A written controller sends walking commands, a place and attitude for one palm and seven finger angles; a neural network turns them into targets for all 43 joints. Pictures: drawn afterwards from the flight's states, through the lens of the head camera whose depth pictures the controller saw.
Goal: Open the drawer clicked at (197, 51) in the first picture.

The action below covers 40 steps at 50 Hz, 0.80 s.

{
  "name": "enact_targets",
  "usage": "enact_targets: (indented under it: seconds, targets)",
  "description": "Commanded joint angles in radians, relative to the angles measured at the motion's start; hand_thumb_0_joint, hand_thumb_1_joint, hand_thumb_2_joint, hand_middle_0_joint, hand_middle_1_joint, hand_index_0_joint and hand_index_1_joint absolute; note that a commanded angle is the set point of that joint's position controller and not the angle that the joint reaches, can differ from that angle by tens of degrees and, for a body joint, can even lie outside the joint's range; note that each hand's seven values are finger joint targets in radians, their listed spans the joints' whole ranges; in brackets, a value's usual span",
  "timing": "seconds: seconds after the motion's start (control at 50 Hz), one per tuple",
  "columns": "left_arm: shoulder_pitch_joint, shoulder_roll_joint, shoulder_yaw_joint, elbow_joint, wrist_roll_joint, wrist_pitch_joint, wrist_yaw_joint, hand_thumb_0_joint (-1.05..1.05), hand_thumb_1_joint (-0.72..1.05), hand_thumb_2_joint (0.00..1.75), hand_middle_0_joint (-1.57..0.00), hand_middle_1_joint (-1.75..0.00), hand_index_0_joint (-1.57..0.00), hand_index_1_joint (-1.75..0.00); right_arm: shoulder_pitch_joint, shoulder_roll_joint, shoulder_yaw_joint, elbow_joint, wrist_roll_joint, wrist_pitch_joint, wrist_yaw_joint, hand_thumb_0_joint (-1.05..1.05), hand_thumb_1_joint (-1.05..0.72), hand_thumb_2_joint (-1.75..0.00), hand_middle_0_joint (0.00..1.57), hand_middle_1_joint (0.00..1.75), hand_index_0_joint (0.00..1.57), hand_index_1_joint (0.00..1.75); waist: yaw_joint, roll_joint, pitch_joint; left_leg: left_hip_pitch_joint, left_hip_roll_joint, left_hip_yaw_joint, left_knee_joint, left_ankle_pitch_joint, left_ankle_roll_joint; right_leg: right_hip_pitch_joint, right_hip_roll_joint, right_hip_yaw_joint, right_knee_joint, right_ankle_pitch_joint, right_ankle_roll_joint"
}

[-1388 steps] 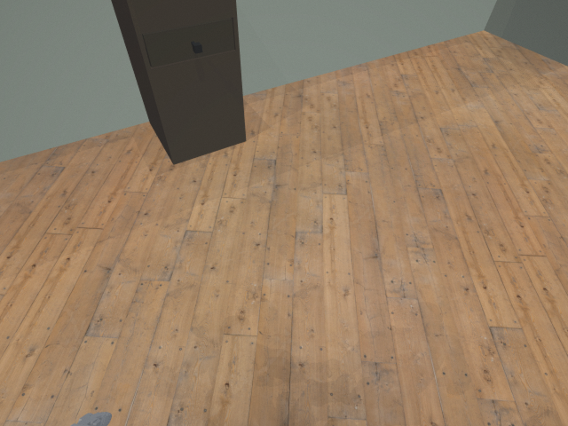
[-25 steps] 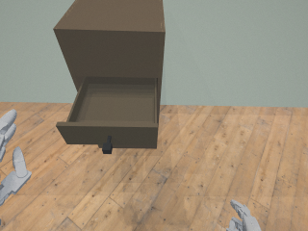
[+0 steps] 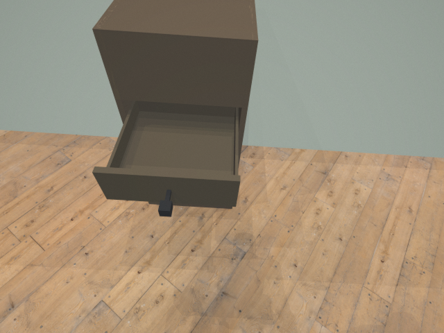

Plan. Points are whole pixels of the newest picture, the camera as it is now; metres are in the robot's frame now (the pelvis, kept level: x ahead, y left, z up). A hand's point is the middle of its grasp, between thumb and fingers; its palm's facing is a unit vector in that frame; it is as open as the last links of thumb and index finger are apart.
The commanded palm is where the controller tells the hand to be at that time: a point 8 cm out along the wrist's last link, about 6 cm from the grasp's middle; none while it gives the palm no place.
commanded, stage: let the arm hang, fingers relaxed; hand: left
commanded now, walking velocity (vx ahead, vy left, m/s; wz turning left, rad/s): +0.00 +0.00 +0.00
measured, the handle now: (166, 202) +0.45 +0.18 -0.17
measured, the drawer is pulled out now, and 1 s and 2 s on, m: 0.30 0.30 0.30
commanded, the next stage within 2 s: look to check the result in 0.62 s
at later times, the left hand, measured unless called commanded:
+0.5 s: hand out of the picture -0.01 +0.15 -0.18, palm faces +0.03 -0.99 -0.15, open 7.3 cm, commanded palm none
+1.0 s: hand out of the picture -0.02 +0.15 -0.18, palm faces +0.04 -0.99 -0.16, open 7.4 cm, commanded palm none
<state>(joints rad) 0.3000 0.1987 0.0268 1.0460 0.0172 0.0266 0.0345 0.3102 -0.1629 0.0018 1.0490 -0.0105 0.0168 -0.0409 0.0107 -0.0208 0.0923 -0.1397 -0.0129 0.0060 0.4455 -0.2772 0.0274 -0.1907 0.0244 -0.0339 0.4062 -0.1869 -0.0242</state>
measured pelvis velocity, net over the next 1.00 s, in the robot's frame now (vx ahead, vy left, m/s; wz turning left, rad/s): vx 0.01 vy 0.00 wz -0.01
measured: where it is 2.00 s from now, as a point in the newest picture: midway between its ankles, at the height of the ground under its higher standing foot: outside the picture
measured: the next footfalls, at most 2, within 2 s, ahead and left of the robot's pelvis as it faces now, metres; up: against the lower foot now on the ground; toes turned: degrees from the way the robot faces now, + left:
none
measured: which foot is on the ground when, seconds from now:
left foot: down 0.00-1.00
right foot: down 0.00-1.00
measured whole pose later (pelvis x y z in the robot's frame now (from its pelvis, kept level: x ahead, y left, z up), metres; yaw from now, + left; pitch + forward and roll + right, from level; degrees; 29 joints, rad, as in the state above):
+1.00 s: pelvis +0.01 +0.00 +0.00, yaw -1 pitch -2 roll +0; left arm 0.31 0.11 0.01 1.14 0.01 0.00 0.05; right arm 0.34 -0.09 0.00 1.13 -0.01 -0.01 -0.05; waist 0.00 0.00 0.07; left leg -0.11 -0.01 0.02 0.42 -0.28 0.02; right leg -0.18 0.02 -0.02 0.42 -0.21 -0.03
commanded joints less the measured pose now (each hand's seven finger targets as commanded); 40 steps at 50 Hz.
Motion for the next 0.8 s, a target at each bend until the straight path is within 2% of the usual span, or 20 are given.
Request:
enact_targets:
  seconds: [0.0,0.1,0.14,0.22,0.24,0.28,0.32,0.34,0.4,0.42,0.48,0.5,0.52,0.58,0.66,0.7,0.72,0.78]
  targets:
    - [0.046,0.057,0.003,-0.001,-0.007,-0.021,0.001,0.00,0.90,0.90,-0.20,-0.30,-0.20,-0.30,0.074,-0.080,-0.012,-0.015,0.005,-0.026,-0.007,0.00,-0.90,-0.90,0.20,0.30,0.20,0.30,-0.007,0.042,-0.045,-0.045,0.110,-0.091,-0.116,0.141,0.028,0.058,-0.097,0.099,-0.061,0.085,-0.024]
    - [0.067,0.047,-0.005,0.044,-0.008,-0.020,0.005,0.00,0.90,0.90,-0.20,-0.30,-0.20,-0.30,0.109,-0.062,-0.007,0.026,0.006,-0.024,-0.008,0.00,-0.90,-0.90,0.20,0.30,0.20,0.30,-0.010,0.009,0.000,-0.054,0.106,-0.092,-0.130,0.091,0.031,0.032,-0.095,0.107,-0.070,0.042,-0.022]
    - [0.074,0.043,-0.005,0.056,-0.008,-0.022,0.007,0.00,0.90,0.90,-0.20,-0.30,-0.20,-0.30,0.120,-0.050,-0.006,0.039,0.005,-0.025,-0.009,0.00,-0.90,-0.90,0.20,0.30,0.20,0.30,-0.009,0.028,0.003,-0.054,0.109,-0.090,-0.136,0.087,0.033,0.028,-0.095,0.100,-0.067,0.035,-0.022]
    - [0.087,0.027,-0.005,0.067,-0.006,-0.023,0.010,0.00,0.90,0.90,-0.20,-0.30,-0.20,-0.30,0.133,-0.036,-0.007,0.052,0.007,-0.027,-0.010,0.00,-0.90,-0.90,0.20,0.30,0.20,0.30,-0.008,0.008,0.030,-0.063,0.107,-0.091,-0.138,0.077,0.033,0.004,-0.089,0.099,-0.061,0.026,-0.021]
    - [0.087,0.020,-0.005,0.068,-0.005,-0.022,0.011,0.00,0.90,0.90,-0.20,-0.30,-0.20,-0.30,0.137,-0.030,-0.006,0.058,0.005,-0.028,-0.010,0.00,-0.90,-0.90,0.20,0.30,0.20,0.30,-0.009,0.031,0.034,-0.070,0.107,-0.090,-0.142,0.069,0.033,0.006,-0.092,0.098,-0.061,0.022,-0.021]
    - [0.092,0.014,-0.004,0.071,-0.005,-0.024,0.011,0.00,0.90,0.90,-0.20,-0.30,-0.20,-0.30,0.142,-0.020,-0.006,0.061,0.004,-0.031,-0.011,0.00,-0.90,-0.90,0.20,0.30,0.20,0.30,-0.008,0.040,0.036,-0.072,0.104,-0.091,-0.146,0.064,0.032,0.003,-0.091,0.100,-0.056,0.025,-0.021]
    - [0.096,0.011,-0.002,0.071,-0.004,-0.025,0.012,0.00,0.90,0.90,-0.20,-0.30,-0.20,-0.30,0.146,-0.013,-0.007,0.062,0.006,-0.030,-0.012,0.00,-0.90,-0.90,0.20,0.30,0.20,0.30,-0.007,0.010,0.044,-0.076,0.107,-0.091,-0.142,0.064,0.035,-0.002,-0.087,0.095,-0.059,0.026,-0.022]
    - [0.094,0.002,-0.002,0.073,-0.004,-0.024,0.012,0.00,0.90,0.90,-0.20,-0.30,-0.20,-0.30,0.148,-0.010,-0.009,0.065,0.004,-0.031,-0.012,0.00,-0.90,-0.90,0.20,0.30,0.20,0.30,-0.008,0.027,0.046,-0.079,0.104,-0.090,-0.144,0.056,0.034,-0.004,-0.090,0.095,-0.057,0.022,-0.021]
    - [0.101,-0.007,0.001,0.073,-0.004,-0.028,0.013,0.00,0.90,0.90,-0.20,-0.30,-0.20,-0.30,0.151,0.003,-0.009,0.066,0.004,-0.034,-0.013,0.00,-0.90,-0.90,0.20,0.30,0.20,0.30,-0.008,0.045,0.035,-0.068,0.098,-0.084,-0.134,0.083,0.033,-0.002,-0.094,0.098,-0.054,0.045,-0.023]
    - [0.102,-0.006,0.001,0.071,-0.003,-0.029,0.014,0.00,0.90,0.90,-0.20,-0.30,-0.20,-0.30,0.153,0.008,-0.010,0.066,0.006,-0.033,-0.014,0.00,-0.90,-0.90,0.20,0.30,0.20,0.30,-0.007,0.028,0.036,-0.073,0.099,-0.079,-0.128,0.085,0.033,0.005,-0.091,0.095,-0.061,0.047,-0.023]
    - [0.105,-0.014,0.001,0.074,-0.005,-0.031,0.014,0.00,0.90,0.90,-0.20,-0.30,-0.20,-0.30,0.157,0.011,-0.009,0.069,0.004,-0.035,-0.015,0.00,-0.90,-0.90,0.20,0.30,0.20,0.30,-0.010,0.047,0.031,-0.060,0.096,-0.074,-0.123,0.117,0.030,0.004,-0.094,0.102,-0.054,0.072,-0.026]
    - [0.104,-0.012,0.002,0.075,-0.005,-0.031,0.014,0.00,0.90,0.90,-0.20,-0.30,-0.20,-0.30,0.157,0.012,-0.009,0.067,0.005,-0.035,-0.016,0.00,-0.90,-0.90,0.20,0.30,0.20,0.30,-0.010,0.033,0.027,-0.059,0.095,-0.074,-0.119,0.123,0.030,0.008,-0.095,0.100,-0.053,0.078,-0.026]
    - [0.109,-0.014,0.000,0.073,-0.005,-0.032,0.014,0.00,0.90,0.90,-0.20,-0.30,-0.20,-0.30,0.153,0.010,-0.011,0.067,0.007,-0.033,-0.016,0.00,-0.90,-0.90,0.20,0.30,0.20,0.30,-0.008,0.025,0.035,-0.058,0.097,-0.072,-0.118,0.110,0.030,-0.003,-0.093,0.097,-0.057,0.064,-0.025]
    - [0.105,-0.018,0.001,0.074,-0.005,-0.031,0.014,0.00,0.90,0.90,-0.20,-0.30,-0.20,-0.30,0.158,0.012,-0.011,0.070,0.004,-0.035,-0.017,0.00,-0.90,-0.90,0.20,0.30,0.20,0.30,-0.013,0.052,0.027,-0.050,0.099,-0.074,-0.123,0.124,0.029,0.000,-0.093,0.099,-0.052,0.073,-0.026]
    - [0.105,-0.018,0.002,0.076,-0.006,-0.032,0.014,0.00,0.90,0.90,-0.20,-0.30,-0.20,-0.30,0.157,0.010,-0.011,0.067,0.005,-0.034,-0.017,0.00,-0.90,-0.90,0.20,0.30,0.20,0.30,-0.012,0.028,0.025,-0.046,0.099,-0.071,-0.118,0.134,0.028,0.008,-0.094,0.099,-0.053,0.084,-0.027]
    - [0.107,-0.018,0.002,0.079,-0.006,-0.032,0.013,0.00,0.90,0.90,-0.20,-0.30,-0.20,-0.30,0.156,0.010,-0.011,0.070,0.005,-0.034,-0.018,0.00,-0.90,-0.90,0.20,0.30,0.20,0.30,-0.012,0.039,0.025,-0.043,0.098,-0.071,-0.118,0.133,0.028,0.005,-0.096,0.099,-0.054,0.079,-0.027]
    - [0.111,-0.018,0.000,0.079,-0.006,-0.033,0.014,0.00,0.90,0.90,-0.20,-0.30,-0.20,-0.30,0.151,0.007,-0.011,0.067,0.007,-0.032,-0.018,0.00,-0.90,-0.90,0.20,0.30,0.20,0.30,-0.010,0.022,0.025,-0.039,0.099,-0.072,-0.115,0.132,0.029,0.001,-0.093,0.101,-0.059,0.078,-0.028]
    - [0.109,-0.017,0.000,0.080,-0.006,-0.032,0.014,0.00,0.90,0.90,-0.20,-0.30,-0.20,-0.30,0.154,0.006,-0.011,0.070,0.005,-0.031,-0.016,0.00,-0.90,-0.90,0.20,0.30,0.20,0.30,-0.013,0.043,0.033,-0.046,0.095,-0.069,-0.119,0.110,0.026,-0.001,-0.095,0.105,-0.062,0.060,-0.027]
